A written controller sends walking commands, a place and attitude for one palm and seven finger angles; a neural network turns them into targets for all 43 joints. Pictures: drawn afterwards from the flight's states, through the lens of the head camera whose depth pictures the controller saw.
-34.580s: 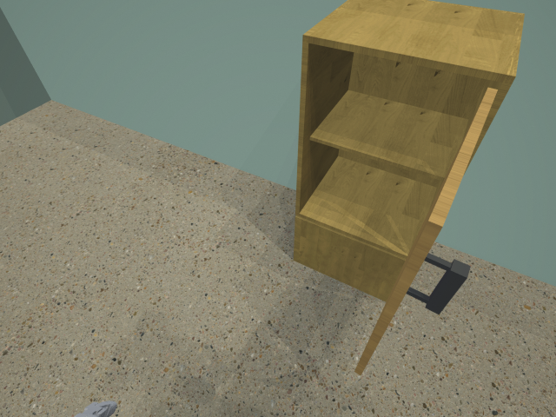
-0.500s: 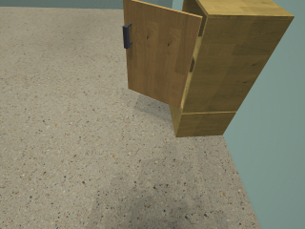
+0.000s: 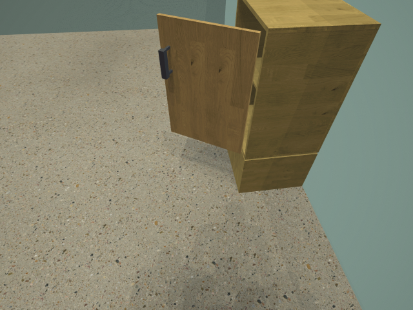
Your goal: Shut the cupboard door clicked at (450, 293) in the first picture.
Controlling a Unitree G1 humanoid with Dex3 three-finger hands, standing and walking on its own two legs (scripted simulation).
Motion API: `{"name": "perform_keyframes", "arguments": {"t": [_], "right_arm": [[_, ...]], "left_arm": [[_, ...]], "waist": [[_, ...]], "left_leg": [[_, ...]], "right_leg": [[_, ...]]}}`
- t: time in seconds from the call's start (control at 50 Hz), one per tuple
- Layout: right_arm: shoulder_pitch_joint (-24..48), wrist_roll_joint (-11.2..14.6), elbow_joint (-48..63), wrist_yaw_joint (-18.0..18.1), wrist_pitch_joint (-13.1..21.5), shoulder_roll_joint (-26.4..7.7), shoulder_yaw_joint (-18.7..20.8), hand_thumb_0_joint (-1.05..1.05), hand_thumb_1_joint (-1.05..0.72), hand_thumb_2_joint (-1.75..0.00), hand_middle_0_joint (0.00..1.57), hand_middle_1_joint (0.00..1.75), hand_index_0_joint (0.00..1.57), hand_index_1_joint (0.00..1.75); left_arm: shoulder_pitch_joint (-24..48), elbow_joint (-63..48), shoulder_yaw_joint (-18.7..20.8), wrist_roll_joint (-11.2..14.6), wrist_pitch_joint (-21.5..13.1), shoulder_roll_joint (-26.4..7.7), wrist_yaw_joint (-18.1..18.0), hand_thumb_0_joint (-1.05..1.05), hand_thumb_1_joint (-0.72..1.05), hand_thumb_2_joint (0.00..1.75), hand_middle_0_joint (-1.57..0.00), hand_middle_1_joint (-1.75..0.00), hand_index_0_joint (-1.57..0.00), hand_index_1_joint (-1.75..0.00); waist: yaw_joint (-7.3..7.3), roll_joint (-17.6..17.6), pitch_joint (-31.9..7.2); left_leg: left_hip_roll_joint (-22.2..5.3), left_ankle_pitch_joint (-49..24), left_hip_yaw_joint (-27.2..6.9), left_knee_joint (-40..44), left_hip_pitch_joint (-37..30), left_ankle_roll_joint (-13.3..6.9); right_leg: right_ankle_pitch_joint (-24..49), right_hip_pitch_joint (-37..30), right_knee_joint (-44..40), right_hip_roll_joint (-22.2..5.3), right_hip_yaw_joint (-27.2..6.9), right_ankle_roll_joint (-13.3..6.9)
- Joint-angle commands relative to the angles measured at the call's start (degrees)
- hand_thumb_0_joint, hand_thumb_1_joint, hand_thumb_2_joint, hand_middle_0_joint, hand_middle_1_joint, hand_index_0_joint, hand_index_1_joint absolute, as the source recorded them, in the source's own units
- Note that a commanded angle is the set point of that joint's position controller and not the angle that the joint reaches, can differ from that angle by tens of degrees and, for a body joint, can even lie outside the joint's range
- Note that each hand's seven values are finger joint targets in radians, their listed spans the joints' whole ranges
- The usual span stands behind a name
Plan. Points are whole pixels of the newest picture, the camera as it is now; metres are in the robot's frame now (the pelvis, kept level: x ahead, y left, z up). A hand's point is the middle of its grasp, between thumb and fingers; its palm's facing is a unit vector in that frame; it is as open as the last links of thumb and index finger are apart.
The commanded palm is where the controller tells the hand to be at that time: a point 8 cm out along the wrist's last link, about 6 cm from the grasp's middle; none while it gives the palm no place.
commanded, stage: let the arm hang, fingers relaxed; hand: left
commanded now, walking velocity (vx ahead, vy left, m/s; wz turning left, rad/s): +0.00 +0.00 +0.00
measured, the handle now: (166, 62) +1.03 +0.22 -0.02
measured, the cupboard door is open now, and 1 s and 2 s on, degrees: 58 58 58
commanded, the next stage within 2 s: look to check the result in 0.14 s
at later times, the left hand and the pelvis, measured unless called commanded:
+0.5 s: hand out of the picture +0.01 +0.17 -0.17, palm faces +0.01 -0.98 -0.20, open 7.4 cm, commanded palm none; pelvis +0.02 -0.01 +0.00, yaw +0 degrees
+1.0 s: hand out of the picture +0.04 +0.16 -0.18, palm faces +0.03 -0.98 -0.21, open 7.4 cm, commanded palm none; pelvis +0.03 -0.01 +0.00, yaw +1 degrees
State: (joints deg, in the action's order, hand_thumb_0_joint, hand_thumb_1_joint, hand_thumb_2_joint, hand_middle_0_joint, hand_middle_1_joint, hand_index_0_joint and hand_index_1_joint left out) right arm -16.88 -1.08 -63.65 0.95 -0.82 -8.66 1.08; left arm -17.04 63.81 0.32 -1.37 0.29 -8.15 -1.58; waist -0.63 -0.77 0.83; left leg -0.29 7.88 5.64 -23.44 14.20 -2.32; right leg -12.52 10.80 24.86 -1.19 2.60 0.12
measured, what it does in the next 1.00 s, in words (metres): stands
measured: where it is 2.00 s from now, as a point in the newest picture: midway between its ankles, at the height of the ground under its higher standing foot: outside the picture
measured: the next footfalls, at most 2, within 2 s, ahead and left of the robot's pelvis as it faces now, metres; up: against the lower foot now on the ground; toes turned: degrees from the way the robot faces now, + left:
right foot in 1.76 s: +0.10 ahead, -0.14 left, +0.00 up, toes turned +29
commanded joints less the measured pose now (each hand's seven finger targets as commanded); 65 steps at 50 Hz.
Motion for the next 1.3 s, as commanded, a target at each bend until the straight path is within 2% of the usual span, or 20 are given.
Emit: {"name": "perform_keyframes", "arguments": {"t": [0.0,0.2,0.34,0.5,0.56,0.8,0.9,0.98,1.02,1.04,1.08,1.12,1.14,1.16,1.18,1.2,1.22,1.24,1.26,1.28], "right_arm": [[-2.6,0.2,1.7,0.7,0.7,-6.2,0.9,0.00,-0.90,-0.90,0.20,0.30,0.20,0.30],[-2.3,0.3,1.2,0.8,1.2,-6.0,0.6,0.00,-0.90,-0.90,0.20,0.30,0.20,0.30],[-1.6,0.2,0.5,0.9,1.0,-5.8,0.4,0.00,-0.90,-0.90,0.20,0.30,0.20,0.30],[-0.5,0.4,0.5,1.0,1.2,-6.9,0.5,0.00,-0.90,-0.90,0.20,0.30,0.20,0.30],[-0.2,0.2,0.1,0.9,1.0,-6.6,0.4,0.00,-0.90,-0.90,0.20,0.30,0.20,0.30],[0.7,0.4,0.3,1.0,1.3,-8.0,0.5,0.00,-0.90,-0.90,0.20,0.30,0.20,0.30],[0.2,0.4,0.6,0.8,0.8,-6.0,0.1,0.00,-0.90,-0.90,0.20,0.30,0.20,0.30],[1.0,0.2,2.3,0.5,0.0,-6.7,1.1,0.00,-0.90,-0.90,0.20,0.30,0.20,0.30],[1.5,0.2,3.7,0.2,-0.4,-6.3,1.5,0.00,-0.90,-0.90,0.20,0.30,0.20,0.30],[1.9,0.2,4.4,0.1,-0.8,-6.1,1.8,0.00,-0.90,-0.90,0.20,0.30,0.20,0.30],[3.7,0.0,6.4,-0.1,-1.4,-5.9,2.5,0.00,-0.90,-0.90,0.20,0.30,0.20,0.30],[4.5,0.3,7.9,-0.4,-1.4,-6.0,3.0,0.00,-0.90,-0.90,0.20,0.30,0.20,0.30],[4.0,0.4,8.4,-0.7,-1.3,-5.8,2.9,0.00,-0.90,-0.90,0.20,0.30,0.20,0.30],[3.0,0.4,8.4,-0.9,-1.1,-5.9,2.9,0.00,-0.90,-0.90,0.20,0.30,0.20,0.30],[0.4,0.2,7.9,-1.0,-0.8,-6.5,2.8,0.00,-0.90,-0.90,0.20,0.30,0.20,0.30],[-3.5,-0.3,7.8,-0.9,-0.1,-10.3,3.4,0.00,-0.90,-0.90,0.20,0.30,0.20,0.30],[-6.0,-0.7,7.4,0.0,-0.3,-15.0,4.6,0.00,-0.90,-0.90,0.20,0.30,0.20,0.30],[-7.1,-0.9,6.8,0.3,-0.9,-16.2,4.9,0.00,-0.90,-0.90,0.20,0.30,0.20,0.30],[-4.5,-0.9,7.8,0.4,-0.8,-15.1,4.7,0.00,-0.90,-0.90,0.20,0.30,0.20,0.30],[-1.5,-0.9,9.5,0.6,-0.6,-14.3,4.5,0.00,-0.90,-0.90,0.20,0.30,0.20,0.30]], "left_arm": [[-4.3,-1.0,1.5,0.3,-0.8,-6.8,-0.4,0.00,0.90,0.90,-0.20,-0.30,-0.20,-0.30],[-3.2,-0.7,1.4,0.5,-1.3,-6.9,-0.5,0.00,0.90,0.90,-0.20,-0.30,-0.20,-0.30],[-2.5,-0.1,1.2,0.6,-1.2,-6.5,-0.5,0.00,0.90,0.90,-0.20,-0.30,-0.20,-0.30],[-2.8,0.0,1.3,0.6,-1.5,-7.5,-0.6,0.00,0.90,0.90,-0.20,-0.30,-0.20,-0.30],[-2.2,0.2,1.1,0.6,-1.3,-7.0,-0.6,0.00,0.90,0.90,-0.20,-0.30,-0.20,-0.30],[-1.8,-0.1,1.3,0.6,-1.6,-8.5,-0.5,0.00,0.90,0.90,-0.20,-0.30,-0.20,-0.30],[-2.4,-0.3,1.5,0.7,-0.9,-7.2,-0.7,0.00,0.90,0.90,-0.20,-0.30,-0.20,-0.30],[-1.9,-2.6,3.2,0.5,-0.1,-9.4,-0.9,0.00,0.90,0.90,-0.20,-0.30,-0.20,-0.30],[-1.6,-4.0,4.2,0.4,0.1,-10.9,-0.9,0.00,0.90,0.90,-0.20,-0.30,-0.20,-0.30],[-1.2,-4.8,4.6,0.3,0.3,-11.6,-0.9,0.00,0.90,0.90,-0.20,-0.30,-0.20,-0.30],[0.1,-6.7,5.2,-0.2,0.3,-12.0,-1.0,0.00,0.90,0.90,-0.20,-0.30,-0.20,-0.30],[2.4,-8.4,5.7,-0.8,0.2,-12.4,-1.3,0.00,0.90,0.90,-0.20,-0.30,-0.20,-0.30],[3.5,-9.1,6.1,-0.8,0.2,-12.9,-1.2,0.00,0.90,0.90,-0.20,-0.30,-0.20,-0.30],[3.8,-9.6,6.2,-0.6,0.2,-13.2,-1.0,0.00,0.90,0.90,-0.20,-0.30,-0.20,-0.30],[3.8,-10.1,6.1,-0.1,0.4,-13.2,-0.8,0.00,0.90,0.90,-0.20,-0.30,-0.20,-0.30],[2.6,-11.2,6.0,0.4,0.8,-10.7,-0.5,0.00,0.90,0.90,-0.20,-0.30,-0.20,-0.30],[4.0,-13.2,5.0,0.8,1.4,-8.3,-0.5,0.00,0.90,0.90,-0.20,-0.30,-0.20,-0.30],[6.1,-14.0,5.1,0.3,2.1,-9.6,-0.8,0.00,0.90,0.90,-0.20,-0.30,-0.20,-0.30],[7.1,-13.8,5.5,0.0,2.4,-9.5,-0.7,0.00,0.90,0.90,-0.20,-0.30,-0.20,-0.30],[7.5,-13.7,5.7,-0.2,2.3,-9.9,-0.3,0.00,0.90,0.90,-0.20,-0.30,-0.20,-0.30]], "waist": [[0.35,-0.5,5.1],[0.16,0.2,2.3],[-0.03,0.3,3.7],[0.25,1.8,2.6],[0.08,1.0,3.9],[0.18,0.9,2.8],[0.46,1.3,3.7],[0.76,2.1,2.8],[0.94,5.7,2.5],[1.15,8.2,2.3],[1.51,10.5,2.8],[0.87,10.6,3.7],[0.26,10.2,3.2],[-0.24,7.8,2.5],[-1.47,4.1,0.9],[-2.64,-10.4,-1.0],[-3.47,-21.6,-1.5],[-4.34,-14.4,-3.0],[-3.15,-12.0,-2.2],[-2.23,-10.1,-0.7]], "left_leg": [[-5.8,11.1,-8.4,7.8,-0.5,0.4],[-5.8,2.9,-7.2,5.9,-3.6,0.7],[-5.9,2.4,-6.9,5.9,-4.2,0.9],[-6.3,-1.3,-6.7,5.4,-6.2,0.7],[-6.3,0.6,-6.6,6.1,-5.7,0.9],[-6.5,-2.1,-6.4,5.9,-7.0,1.0],[-5.9,-4.6,-6.8,3.8,-4.5,1.2],[-4.5,-4.6,-6.8,-1.8,0.7,1.3],[-2.6,-2.6,-5.1,-7.5,3.8,1.9],[-1.7,1.6,-3.9,-12.5,5.3,2.4],[-1.3,16.8,-3.6,-24.0,9.8,3.0],[-3.3,22.2,-4.7,-26.7,11.3,3.2],[-3.9,21.1,-4.5,-21.8,10.6,3.4],[-3.7,15.8,-3.6,-15.0,7.8,3.4],[-2.9,4.5,-3.3,-8.0,1.1,2.9],[-10.4,-15.4,-17.4,0.2,-4.7,-0.8],[-21.3,-31.9,-33.3,5.1,-8.0,-7.7],[-22.4,-18.9,-31.7,5.8,-6.1,-9.8],[-19.1,-3.4,-29.9,8.4,-2.8,-6.9],[-17.2,3.9,-29.9,9.1,-0.6,-5.5]], "right_leg": [[-5.1,5.5,-7.1,-3.5,-5.4,-2.2],[0.2,2.6,-7.3,-4.2,-5.5,-2.4],[0.1,3.0,-8.2,-4.4,-5.7,-2.3],[3.3,1.5,-8.3,-4.5,-5.5,-2.3],[1.8,2.0,-8.7,-4.5,-5.8,-2.3],[4.4,0.3,-9.2,-4.7,-5.8,-2.3],[5.5,-0.3,-6.3,-5.5,-3.9,-1.8],[6.7,-1.5,-3.1,-8.2,-3.3,-3.2],[7.3,-2.0,-3.7,-11.8,-4.5,-5.4],[7.4,-1.6,-4.9,-14.5,-5.6,-7.2],[14.8,-2.0,-5.6,-19.2,-6.7,-11.1],[21.9,-1.9,-3.3,-21.8,-4.7,-12.2],[25.8,-3.2,0.2,-21.0,-2.0,-10.8],[26.5,-3.0,4.2,-19.7,0.3,-8.7],[23.2,0.3,9.9,-17.1,3.3,-5.5],[6.9,8.5,22.2,-10.0,7.3,-0.1],[-25.6,18.8,33.9,-2.4,4.9,3.2],[-24.4,17.7,40.1,-3.0,-2.1,1.5],[-19.3,18.9,41.5,-3.9,-3.9,0.9],[-15.4,20.3,42.2,-3.9,-4.3,1.4]]}}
